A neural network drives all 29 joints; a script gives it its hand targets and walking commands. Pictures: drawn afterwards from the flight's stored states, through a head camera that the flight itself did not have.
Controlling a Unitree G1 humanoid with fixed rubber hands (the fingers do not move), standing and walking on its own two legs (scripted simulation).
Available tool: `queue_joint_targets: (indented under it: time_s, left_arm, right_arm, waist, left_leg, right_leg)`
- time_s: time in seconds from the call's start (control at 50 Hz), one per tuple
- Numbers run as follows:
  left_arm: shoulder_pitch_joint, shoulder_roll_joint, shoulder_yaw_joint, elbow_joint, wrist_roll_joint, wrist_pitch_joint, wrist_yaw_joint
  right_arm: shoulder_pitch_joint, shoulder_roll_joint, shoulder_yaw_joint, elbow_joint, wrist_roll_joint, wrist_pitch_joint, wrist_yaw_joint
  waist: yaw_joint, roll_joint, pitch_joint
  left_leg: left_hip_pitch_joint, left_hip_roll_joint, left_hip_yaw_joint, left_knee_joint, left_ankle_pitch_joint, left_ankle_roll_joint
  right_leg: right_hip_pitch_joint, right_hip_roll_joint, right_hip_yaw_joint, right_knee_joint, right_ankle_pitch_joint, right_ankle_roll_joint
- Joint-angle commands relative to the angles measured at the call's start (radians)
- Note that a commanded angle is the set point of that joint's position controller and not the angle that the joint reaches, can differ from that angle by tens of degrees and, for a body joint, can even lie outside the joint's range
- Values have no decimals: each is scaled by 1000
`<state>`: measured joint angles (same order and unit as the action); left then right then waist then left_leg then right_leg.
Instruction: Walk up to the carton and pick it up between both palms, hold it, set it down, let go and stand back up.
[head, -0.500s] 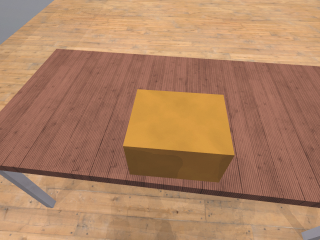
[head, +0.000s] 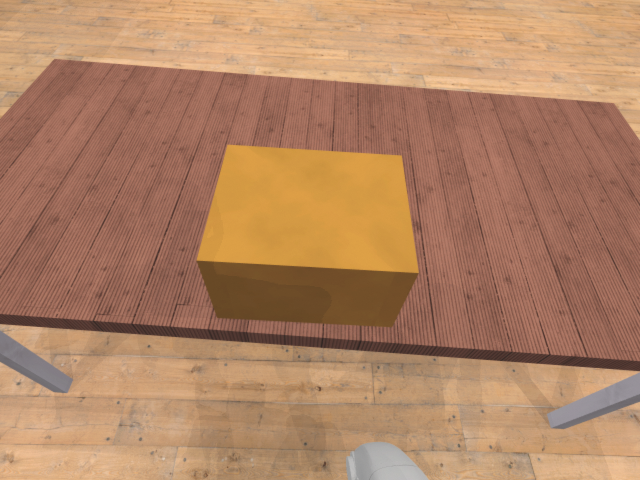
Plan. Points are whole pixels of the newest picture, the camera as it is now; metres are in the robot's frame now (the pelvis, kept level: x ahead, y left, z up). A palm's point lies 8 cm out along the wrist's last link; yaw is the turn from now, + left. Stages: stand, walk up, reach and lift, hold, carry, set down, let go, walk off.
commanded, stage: walk up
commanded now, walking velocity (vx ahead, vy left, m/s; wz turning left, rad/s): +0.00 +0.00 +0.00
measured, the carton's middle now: (310, 236) +0.48 +0.00 -0.05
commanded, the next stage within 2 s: none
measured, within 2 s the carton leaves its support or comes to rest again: neither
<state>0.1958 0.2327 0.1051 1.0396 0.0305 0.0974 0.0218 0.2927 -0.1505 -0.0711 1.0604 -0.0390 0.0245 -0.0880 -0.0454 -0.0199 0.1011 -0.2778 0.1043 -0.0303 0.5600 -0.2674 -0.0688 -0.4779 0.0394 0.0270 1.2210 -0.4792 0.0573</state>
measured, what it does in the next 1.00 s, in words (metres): steps on the spot: right foot, then left foot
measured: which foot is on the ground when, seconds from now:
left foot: down 0.00-0.12, up 0.14-0.40, down 0.42-0.56, up 0.58-0.78, down 0.80-1.00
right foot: up 0.00-0.08, down 0.10-0.82, up 0.84-1.00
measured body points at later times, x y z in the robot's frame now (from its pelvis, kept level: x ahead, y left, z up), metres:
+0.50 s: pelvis -0.01 -0.07 +0.01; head +0.00 -0.06 +0.46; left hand -0.02 +0.13 -0.16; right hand +0.00 -0.28 -0.15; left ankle -0.03 +0.03 -0.73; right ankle -0.02 -0.18 -0.73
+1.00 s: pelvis -0.01 +0.01 +0.01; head -0.01 +0.03 +0.46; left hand -0.03 +0.23 -0.16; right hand +0.02 -0.21 -0.14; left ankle -0.01 +0.11 -0.73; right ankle -0.04 -0.13 -0.71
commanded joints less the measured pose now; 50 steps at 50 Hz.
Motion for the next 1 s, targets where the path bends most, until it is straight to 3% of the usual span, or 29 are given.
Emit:
queue_joint_targets:
  time_s: [0.0,0.02,0.04,0.06,0.08,0.1,0.12,0.14,0.16,0.18,0.22,0.32,0.36,0.42,0.44,0.5,0.52,0.56,0.58,0.64,0.66,0.68,0.72,0.76,0.78,0.8,0.82,0.86,0.98]
  left_arm:
    - [93,-83,-41,-70,-25,-41,-35]
    - [86,-57,-33,-70,-32,-49,-33]
    - [184,-45,-27,-20,-30,-55,-15]
    - [316,-9,-16,46,-28,-62,8]
    - [307,24,-29,63,-12,-76,19]
    - [219,112,-39,-1,-17,-84,22]
    - [151,190,-30,-35,5,-80,17]
    - [69,125,-43,-58,27,-85,3]
    - [36,55,-75,-67,10,-100,5]
    - [-19,65,-74,-86,2,-107,12]
    - [-15,68,-72,-81,-21,-123,14]
    - [137,-22,-104,3,-2,-130,23]
    - [149,-1,-98,18,-12,-118,27]
    - [226,-69,-107,30,-41,-122,19]
    - [211,-68,-112,42,-35,-118,22]
    - [171,-4,-91,58,-26,-114,20]
    - [195,124,-47,3,11,-115,42]
    - [331,182,-27,52,15,-97,69]
    - [349,150,-31,60,18,-96,73]
    - [236,58,-43,41,25,-101,65]
    - [66,-10,-67,11,-19,-98,63]
    - [40,9,-57,-3,-18,-92,57]
    - [120,1,-64,29,-1,-92,46]
    - [203,19,-54,54,2,-95,33]
    - [279,-27,-65,71,1,-97,26]
    - [307,-87,-82,58,-16,-88,31]
    - [257,-37,-64,46,-20,-66,38]
    - [182,-34,-63,40,-12,-56,22]
    - [221,-52,-77,73,-17,-70,23]
  right_arm:
    - [-27,-68,8,-11,18,0,8]
    - [-29,-104,-5,-11,9,9,7]
    - [-37,-141,-15,-4,-1,13,8]
    - [-30,-162,-24,1,-22,12,11]
    - [47,-122,-19,8,-37,11,27]
    - [165,-19,9,1,-33,19,31]
    - [110,-66,-4,-47,6,33,26]
    - [-1,-139,-9,-73,26,35,39]
    - [-26,-118,-8,-48,33,31,52]
    - [53,-57,4,-3,30,30,63]
    - [132,-45,14,42,15,30,64]
    - [18,-65,26,15,40,12,43]
    - [62,-38,40,39,44,-4,38]
    - [53,-108,36,67,33,-27,40]
    - [27,-62,46,71,27,-26,50]
    - [31,-19,58,74,21,-35,46]
    - [2,-210,-9,73,25,-3,40]
    - [-37,-138,-11,12,14,26,52]
    - [-72,-115,-13,-19,6,32,55]
    - [-73,-54,-9,-31,1,28,72]
    - [-71,32,20,-67,40,3,78]
    - [-74,-11,12,-73,48,-8,73]
    - [7,-10,17,-12,47,-13,57]
    - [102,-57,9,34,35,-19,40]
    - [117,-104,6,27,22,-30,39]
    - [83,-185,7,-15,22,-30,41]
    - [42,-189,7,-15,15,-18,43]
    - [-76,-97,35,-51,9,-29,53]
    - [-38,-55,54,-16,19,-48,46]
  waist:
    - [91,405,-150]
    - [80,429,-124]
    - [122,359,-122]
    - [166,199,-111]
    - [111,-71,-58]
    - [20,-369,-43]
    - [65,-526,-6]
    - [59,-393,121]
    - [29,-193,151]
    - [-14,-157,92]
    - [-27,-174,19]
    - [39,-157,-23]
    - [15,-112,-48]
    - [87,99,-86]
    - [68,164,-50]
    - [51,102,-10]
    - [130,217,30]
    - [165,-82,-12]
    - [155,-105,-12]
    - [93,-114,3]
    - [-5,-283,-20]
    - [7,-316,-29]
    - [21,-230,-89]
    - [20,-90,-105]
    - [41,38,-123]
    - [48,235,-117]
    - [12,346,-84]
    - [59,177,29]
    - [73,173,-43]
  left_leg:
    - [-52,-4,-45,-268,-201,150]
    - [-29,-25,-50,-248,-188,153]
    - [-38,-12,-41,-152,-122,168]
    - [-53,-24,-25,23,-7,168]
    - [-191,-50,8,132,-133,134]
    - [-308,-115,60,270,-423,79]
    - [-172,-90,-44,301,-359,90]
    - [-112,-90,-42,391,-264,89]
    - [-136,-83,-37,397,-183,92]
    - [-151,-91,-18,379,-157,86]
    - [-63,-86,14,339,-121,77]
    - [-4,-101,37,35,-156,81]
    - [136,-89,32,-227,81,92]
    - [285,26,-71,-173,407,137]
    - [170,19,-70,-195,285,143]
    - [186,-12,-38,-225,274,120]
    - [-7,-63,48,-42,204,77]
    - [-251,-109,79,292,-246,52]
    - [-258,-82,32,438,-262,53]
    - [-178,-53,-28,456,-109,35]
    - [-21,-61,-1,260,-136,53]
    - [-28,-113,60,173,-151,50]
    - [23,-165,131,-69,-78,48]
    - [232,-130,109,-227,190,32]
    - [363,12,-58,-243,210,39]
    - [257,227,-274,-326,203,113]
    - [3,268,-340,-383,-72,219]
    - [-10,143,-224,-384,-58,193]
    - [59,102,-124,-286,260,228]
  right_leg:
    - [208,-47,-27,-478,2,-5]
    - [253,-31,-59,-615,5,3]
    - [365,-13,-113,-759,121,5]
    - [450,-11,-120,-873,198,22]
    - [465,-66,-26,-877,232,43]
    - [359,-332,317,-936,246,2]
    - [13,-450,515,-1101,24,-162]
    - [-109,-369,554,-1199,-78,-171]
    - [-14,-285,370,-1114,87,-134]
    - [95,-238,211,-1014,297,-120]
    - [147,-217,137,-965,488,-148]
    - [297,-239,169,-891,625,-220]
    - [294,-234,174,-852,661,-205]
    - [194,-118,71,-867,375,-129]
    - [276,-117,60,-895,316,-121]
    - [271,-119,62,-862,415,-118]
    - [356,-270,163,-805,546,-153]
    - [445,-542,484,-916,643,-322]
    - [367,-582,519,-947,641,-362]
    - [199,-391,319,-985,366,-244]
    - [98,-184,99,-941,356,-174]
    - [138,-135,57,-890,412,-151]
    - [279,-135,24,-821,538,-189]
    - [186,-153,46,-739,473,-141]
    - [48,-114,28,-678,239,-99]
    - [16,-49,-34,-618,-10,-56]
    - [162,-79,-22,-497,-88,-54]
    - [123,-77,8,-451,-5,-62]
    - [200,-65,-26,-544,40,-63]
